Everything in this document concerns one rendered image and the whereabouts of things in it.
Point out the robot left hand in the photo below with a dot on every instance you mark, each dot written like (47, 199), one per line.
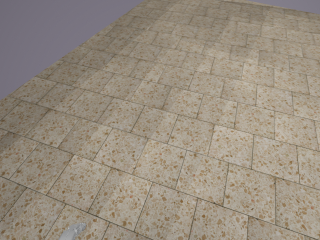
(73, 231)

